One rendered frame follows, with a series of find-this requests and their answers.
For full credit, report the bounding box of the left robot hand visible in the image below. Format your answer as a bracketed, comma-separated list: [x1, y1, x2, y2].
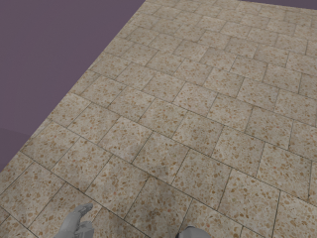
[58, 202, 95, 238]

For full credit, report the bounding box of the right robot shin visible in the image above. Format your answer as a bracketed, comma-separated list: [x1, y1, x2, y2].
[183, 225, 195, 231]

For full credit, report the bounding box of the right robot thigh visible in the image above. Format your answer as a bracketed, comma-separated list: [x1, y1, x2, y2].
[178, 227, 212, 238]

